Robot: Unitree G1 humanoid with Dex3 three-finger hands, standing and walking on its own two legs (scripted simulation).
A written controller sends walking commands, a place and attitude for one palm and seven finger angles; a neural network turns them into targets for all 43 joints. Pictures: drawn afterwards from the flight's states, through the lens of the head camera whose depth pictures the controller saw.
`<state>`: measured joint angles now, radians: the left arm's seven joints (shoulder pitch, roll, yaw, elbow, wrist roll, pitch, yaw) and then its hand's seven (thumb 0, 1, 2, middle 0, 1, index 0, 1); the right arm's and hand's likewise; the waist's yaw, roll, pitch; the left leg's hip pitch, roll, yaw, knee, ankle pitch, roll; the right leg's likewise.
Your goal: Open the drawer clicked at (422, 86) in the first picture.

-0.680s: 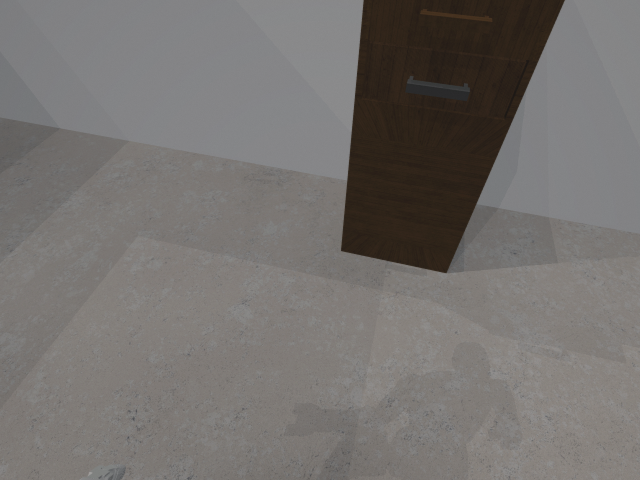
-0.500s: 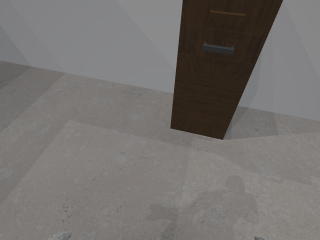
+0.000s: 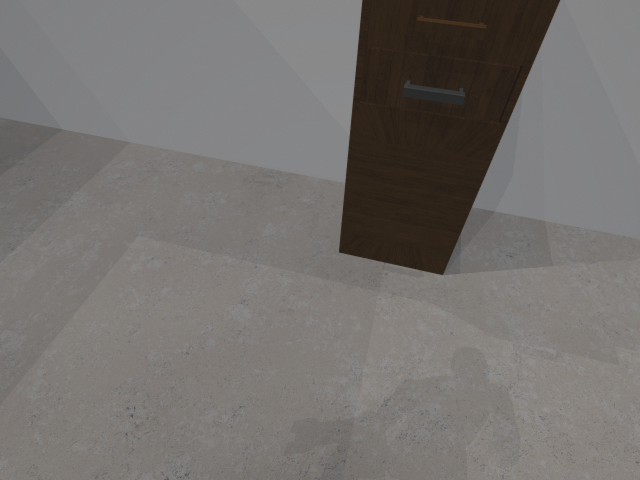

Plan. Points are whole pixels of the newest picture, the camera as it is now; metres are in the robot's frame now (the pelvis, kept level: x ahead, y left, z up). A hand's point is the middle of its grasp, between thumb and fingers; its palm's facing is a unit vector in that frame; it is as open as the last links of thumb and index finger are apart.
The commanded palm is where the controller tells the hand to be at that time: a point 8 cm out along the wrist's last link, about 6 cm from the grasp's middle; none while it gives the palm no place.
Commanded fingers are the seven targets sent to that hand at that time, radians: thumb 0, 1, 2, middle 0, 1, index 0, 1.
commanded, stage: stand and wait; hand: left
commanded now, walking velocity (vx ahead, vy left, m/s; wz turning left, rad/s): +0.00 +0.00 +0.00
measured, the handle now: (433, 90) +1.05 -0.24 -0.01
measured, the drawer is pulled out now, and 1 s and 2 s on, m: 0.00 0.00 0.00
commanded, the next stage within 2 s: look at it before walking up in 0.14 s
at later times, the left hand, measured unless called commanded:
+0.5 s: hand out of the picture +0.06 +0.24 -0.16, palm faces -0.03 -0.94 -0.33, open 7.4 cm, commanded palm none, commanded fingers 0.00 0.90 0.90 -0.20 -0.30 -0.20 -0.30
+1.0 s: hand out of the picture +0.07 +0.24 -0.16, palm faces -0.04 -0.94 -0.34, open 7.4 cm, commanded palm none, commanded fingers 0.00 0.90 0.90 -0.20 -0.30 -0.20 -0.30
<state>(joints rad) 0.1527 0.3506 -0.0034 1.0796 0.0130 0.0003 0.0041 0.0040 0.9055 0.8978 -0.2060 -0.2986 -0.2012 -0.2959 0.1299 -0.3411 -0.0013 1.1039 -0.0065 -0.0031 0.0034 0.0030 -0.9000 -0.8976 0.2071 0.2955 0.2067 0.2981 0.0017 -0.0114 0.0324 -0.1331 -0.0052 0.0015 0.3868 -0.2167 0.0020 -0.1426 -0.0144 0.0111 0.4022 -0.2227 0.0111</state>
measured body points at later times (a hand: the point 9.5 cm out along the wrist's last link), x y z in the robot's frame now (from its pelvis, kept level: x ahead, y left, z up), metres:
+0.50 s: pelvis -0.01 +0.00 +0.00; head -0.01 +0.00 +0.45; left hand +0.07 +0.29 -0.13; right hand +0.07 -0.30 -0.13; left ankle +0.00 +0.12 -0.74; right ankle +0.00 -0.13 -0.74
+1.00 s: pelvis +0.00 +0.00 +0.00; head +0.01 +0.00 +0.45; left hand +0.07 +0.29 -0.14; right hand +0.08 -0.30 -0.13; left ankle +0.00 +0.12 -0.74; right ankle +0.00 -0.13 -0.74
